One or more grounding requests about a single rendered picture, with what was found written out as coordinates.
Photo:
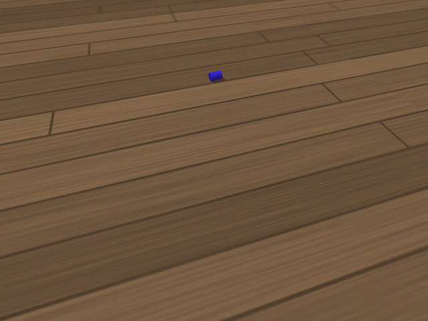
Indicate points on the can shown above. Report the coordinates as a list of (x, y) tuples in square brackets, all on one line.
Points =
[(215, 75)]

